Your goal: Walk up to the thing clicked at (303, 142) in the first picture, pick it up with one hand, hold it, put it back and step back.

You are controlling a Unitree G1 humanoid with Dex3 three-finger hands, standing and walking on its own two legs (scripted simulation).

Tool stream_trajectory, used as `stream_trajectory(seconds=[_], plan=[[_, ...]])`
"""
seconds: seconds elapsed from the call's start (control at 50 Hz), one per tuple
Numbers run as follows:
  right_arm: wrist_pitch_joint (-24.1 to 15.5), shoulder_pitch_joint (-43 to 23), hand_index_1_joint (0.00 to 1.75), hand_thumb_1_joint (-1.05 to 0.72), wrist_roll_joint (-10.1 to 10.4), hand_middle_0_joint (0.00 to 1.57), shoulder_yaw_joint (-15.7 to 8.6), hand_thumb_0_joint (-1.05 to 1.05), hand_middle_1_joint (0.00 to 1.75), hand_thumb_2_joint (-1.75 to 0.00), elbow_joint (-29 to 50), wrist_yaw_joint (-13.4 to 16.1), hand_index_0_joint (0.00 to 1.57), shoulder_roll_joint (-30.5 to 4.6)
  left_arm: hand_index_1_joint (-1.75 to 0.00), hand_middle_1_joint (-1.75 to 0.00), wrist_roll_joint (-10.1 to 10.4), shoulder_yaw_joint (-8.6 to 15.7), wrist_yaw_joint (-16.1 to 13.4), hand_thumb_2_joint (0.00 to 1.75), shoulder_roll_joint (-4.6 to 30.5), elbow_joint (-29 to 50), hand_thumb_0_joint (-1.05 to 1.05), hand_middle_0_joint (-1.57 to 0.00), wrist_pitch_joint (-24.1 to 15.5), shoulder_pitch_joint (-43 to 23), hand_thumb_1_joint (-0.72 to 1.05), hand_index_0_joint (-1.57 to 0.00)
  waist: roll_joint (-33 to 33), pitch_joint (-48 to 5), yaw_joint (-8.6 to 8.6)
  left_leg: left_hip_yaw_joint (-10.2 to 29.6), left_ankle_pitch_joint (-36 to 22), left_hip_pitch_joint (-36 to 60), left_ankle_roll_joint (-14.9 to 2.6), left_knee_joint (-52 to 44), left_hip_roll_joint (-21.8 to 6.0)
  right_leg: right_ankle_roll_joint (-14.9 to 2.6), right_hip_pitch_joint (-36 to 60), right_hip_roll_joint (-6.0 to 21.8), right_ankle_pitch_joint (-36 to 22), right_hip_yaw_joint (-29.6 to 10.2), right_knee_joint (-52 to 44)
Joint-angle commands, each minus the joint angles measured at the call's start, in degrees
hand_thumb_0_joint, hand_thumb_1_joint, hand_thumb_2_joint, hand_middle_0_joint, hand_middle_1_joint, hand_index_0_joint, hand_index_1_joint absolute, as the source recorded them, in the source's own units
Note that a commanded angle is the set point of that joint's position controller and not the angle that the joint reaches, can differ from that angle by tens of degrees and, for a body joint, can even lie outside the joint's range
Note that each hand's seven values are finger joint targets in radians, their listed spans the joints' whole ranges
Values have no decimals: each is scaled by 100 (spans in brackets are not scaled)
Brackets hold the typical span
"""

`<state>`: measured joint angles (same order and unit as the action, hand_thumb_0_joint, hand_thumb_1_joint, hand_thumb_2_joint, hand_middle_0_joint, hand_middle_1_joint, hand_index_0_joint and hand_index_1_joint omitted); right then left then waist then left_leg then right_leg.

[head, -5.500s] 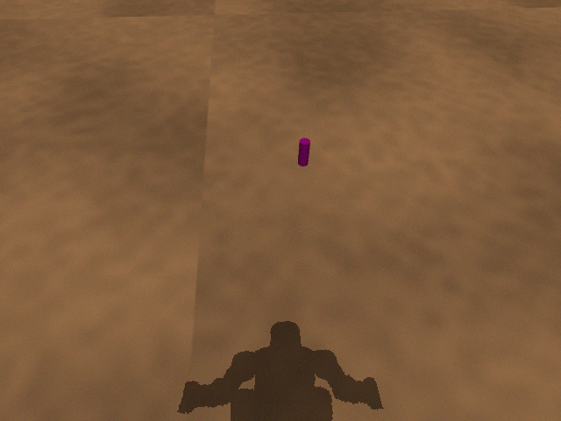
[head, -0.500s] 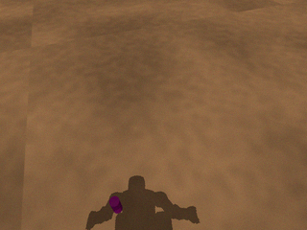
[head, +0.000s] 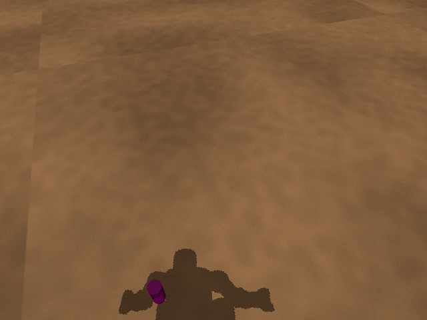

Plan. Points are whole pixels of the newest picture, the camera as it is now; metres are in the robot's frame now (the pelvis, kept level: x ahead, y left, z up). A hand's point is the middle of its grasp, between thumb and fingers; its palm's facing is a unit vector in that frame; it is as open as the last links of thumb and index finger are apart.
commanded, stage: stand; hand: left
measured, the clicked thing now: (157, 292) +0.36 +0.21 -0.71
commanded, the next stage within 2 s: go down in 1.94 s
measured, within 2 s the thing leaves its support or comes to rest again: neither
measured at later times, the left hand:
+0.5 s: hand out of the picture +0.08 +0.24 -0.15, palm faces -0.03 -0.94 -0.35, open 7.4 cm
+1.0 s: hand out of the picture +0.08 +0.24 -0.16, palm faces -0.03 -0.94 -0.35, open 7.4 cm
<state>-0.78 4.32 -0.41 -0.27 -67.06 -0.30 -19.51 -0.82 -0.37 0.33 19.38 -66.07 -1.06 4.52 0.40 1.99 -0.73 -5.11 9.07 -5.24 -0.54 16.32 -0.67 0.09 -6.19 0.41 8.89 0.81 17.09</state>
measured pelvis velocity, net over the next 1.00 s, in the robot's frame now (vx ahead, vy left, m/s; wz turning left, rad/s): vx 0.01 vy -0.02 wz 0.02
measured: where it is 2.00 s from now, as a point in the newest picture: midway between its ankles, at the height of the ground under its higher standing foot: outside the picture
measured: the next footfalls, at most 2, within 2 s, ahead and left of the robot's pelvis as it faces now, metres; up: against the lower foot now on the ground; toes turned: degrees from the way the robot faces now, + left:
none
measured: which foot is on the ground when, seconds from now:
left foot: down 0.00-1.00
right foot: down 0.00-1.00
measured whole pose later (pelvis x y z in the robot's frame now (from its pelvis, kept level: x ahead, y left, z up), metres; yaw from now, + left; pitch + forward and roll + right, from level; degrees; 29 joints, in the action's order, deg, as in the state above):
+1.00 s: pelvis +0.01 -0.02 +0.00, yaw +1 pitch -2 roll +0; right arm -0.5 6.0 -0.5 0.2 -66.2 -0.2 -19.8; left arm -0.8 -0.6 0.2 19.8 -65.5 -1.0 6.4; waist -0.6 2.0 -0.4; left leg -3.8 9.9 -5.0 0.8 16.6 -1.7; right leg -1.2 -5.6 -0.6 10.2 2.1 17.3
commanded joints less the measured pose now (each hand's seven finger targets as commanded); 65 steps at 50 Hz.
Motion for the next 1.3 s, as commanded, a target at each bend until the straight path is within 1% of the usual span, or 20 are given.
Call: stream_trajectory(seconds=[0.0, 0.04, 0.1, 0.18, 0.2, 0.22, 0.3, 0.44, 0.54, 0.58, 0.64, 0.72, 0.78, 0.82, 0.88, 1.04, 1.12, 1.18, 1.22, 1.28], plan=[[-132, -334, 30, -90, -27, 20, -216, 0, 30, -90, 382, 64, 20, -1211, -30, -30, 34, 239, -92, 90, 1202, 380, 0, -20, -92, -280, 90, -20, -67, -428, 30, 764, -587, 142, -7, -273, -825, -102, 1, 780, -612, -603, -276], [-141, -322, 30, -90, -23, 20, -218, 0, 30, -90, 378, 70, 20, -1234, -30, -30, 39, 237, -86, 90, 1198, 388, 0, -20, -89, -222, 90, -20, -113, -505, 52, 776, -764, 201, -12, -262, -849, -116, 47, 782, -734, -591, -246], [-136, -305, 30, -90, -17, 20, -198, 0, 30, -90, 358, 64, 20, -1187, -30, -30, 37, 223, -88, 90, 1207, 388, 0, -20, -85, -220, 90, -20, -1, -365, 47, 791, -560, 106, 16, -283, -819, -110, -26, 760, -567, -575, -292], [-120, -271, 30, -90, -24, 20, -224, 0, 30, -90, 375, 65, 20, -1254, -30, -30, 27, 225, -104, 90, 1235, 417, 0, -20, -93, -215, 90, -20, 11, -511, 23, 785, -729, 236, -21, -218, -836, -111, 19, 793, -783, -582, -283], [-120, -223, 30, -90, -25, 20, -193, 0, 30, -90, 368, 63, 20, -1196, -30, -30, 42, 220, -101, 90, 1238, 415, 0, -20, -93, -249, 90, -20, 25, -410, 8, 780, -607, 97, -7, -247, -814, -100, 26, 780, -687, -576, -315], [-123, -232, 30, -90, -33, 20, -213, 0, 30, -90, 372, 63, 20, -1225, -30, -30, 30, 224, -105, 90, 1256, 427, 0, -20, -101, -211, 90, -20, 9, -520, 22, 784, -789, 244, -18, -205, -843, -114, 22, 788, -815, -553, -249], [-123, -209, 30, -90, -35, 20, -214, 0, 30, -90, 363, 66, 20, -1240, -30, -30, 33, 214, -108, 90, 1239, 431, 0, -20, -95, -201, 90, -20, -69, -487, 19, 780, -790, 208, -3, -202, -842, -116, 34, 792, -834, -552, -263], [-109, -171, 30, -90, -29, 20, -195, 0, 30, -90, 370, 63, 20, -1203, -30, -30, 47, 218, -111, 90, 1268, 420, 0, -20, -87, -210, 90, -20, -26, -351, 19, 794, -555, 97, -9, -249, -830, -136, 19, 795, -611, -578, -300], [-108, -173, 30, -90, -22, 20, -200, 0, 30, -90, 399, 61, 20, -1196, -30, -30, 31, 215, -108, 90, 1278, 419, 0, -20, -101, -146, 90, -20, -13, -402, 26, 814, -695, 164, -22, -230, -835, -134, 31, 781, -694, -546, -295], [-103, -156, 30, -90, -17, 20, -181, 0, 30, -90, 391, 56, 20, -1158, -30, -30, 36, 212, -107, 90, 1284, 407, 0, -20, -106, -124, 90, -20, 92, -249, 31, 826, -521, 83, 8, -255, -796, -110, -66, 761, -545, -544, -347], [-98, -144, 30, -90, -25, 20, -183, 0, 30, -90, 391, 59, 20, -1206, -30, -30, 50, 220, -94, 90, 1261, 420, 0, -20, -79, -162, 90, -20, -87, -225, 26, 795, -365, 43, 4, -255, -787, -140, -77, 765, -424, -582, -368], [-121, -155, 30, -90, -31, 20, -186, 0, 30, -90, 425, 63, 20, -1203, -30, -30, 40, 230, -100, 90, 1290, 436, 0, -20, -97, -117, 90, -20, -52, -396, 39, 809, -704, 169, 7, -210, -823, -146, -2, 774, -721, -559, -292], [-112, -111, 30, -90, -20, 20, -167, 0, 30, -90, 395, 74, 20, -1203, -30, -30, 47, 224, -85, 90, 1256, 423, 0, -20, -83, -129, 90, -20, -80, -295, 45, 808, -536, 82, -1, -227, -804, -158, 5, 785, -660, -593, -312], [-115, -165, 30, -90, -19, 20, -177, 0, 30, -90, 428, 73, 20, -1194, -30, -30, 44, 238, -93, 90, 1293, 423, 0, -20, -78, -104, 90, -20, -11, -378, 48, 819, -668, 187, 9, -218, -823, -158, -13, 759, -679, -558, -260], [-101, -109, 30, -90, -12, 20, -166, 0, 30, -90, 421, 71, 20, -1218, -30, -30, 40, 219, -97, 90, 1268, 415, 0, -20, -92, -78, 90, -20, 20, -318, 48, 813, -568, 159, -6, -191, -809, -128, -36, 759, -653, -574, -342], [-102, -81, 30, -90, -23, 20, -173, 0, 30, -90, 444, 79, 20, -1218, -30, -30, 49, 232, -114, 90, 1303, 431, 0, -20, -104, -60, 90, -20, 7, -430, 36, 787, -901, 248, 1, -120, -836, -137, 83, 774, -1096, -546, -250], [-95, -46, 30, -90, -21, 20, -152, 0, 30, -90, 441, 85, 20, -1209, -30, -30, 51, 231, -112, 90, 1296, 438, 0, -20, -90, -105, 90, -20, -46, -280, 41, 791, -692, 99, 12, -190, -818, -143, 62, 773, -915, -566, -305], [-96, -98, 30, -90, -24, 20, -157, 0, 30, -90, 466, 90, 20, -1232, -30, -30, 42, 229, -109, 90, 1276, 435, 0, -20, -94, -47, 90, -20, -52, -368, 80, 788, -777, 199, -14, -163, -852, -139, 75, 782, -968, -555, -287], [-94, -86, 30, -90, -29, 20, -170, 0, 30, -90, 487, 94, 20, -1240, -30, -30, 27, 237, -118, 90, 1299, 455, 0, -20, -103, -71, 90, -20, -25, -492, 56, 756, -975, 310, -25, -102, -859, -133, 122, 786, -1206, -538, -254], [-89, -45, 30, -90, -23, 20, -172, 0, 30, -90, 476, 95, 20, -1243, -30, -30, 32, 229, -122, 90, 1271, 450, 0, -20, -98, -82, 90, -20, -5, -404, 38, 754, -847, 261, -2, -114, -846, -137, 86, 781, -1095, -544, -288]])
